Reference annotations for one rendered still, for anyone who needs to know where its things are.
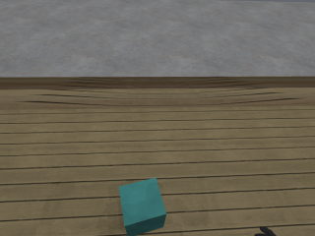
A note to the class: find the right robot hand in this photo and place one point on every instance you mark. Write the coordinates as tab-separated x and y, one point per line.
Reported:
267	232

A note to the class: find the carton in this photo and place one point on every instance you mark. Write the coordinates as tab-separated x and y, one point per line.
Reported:
142	207

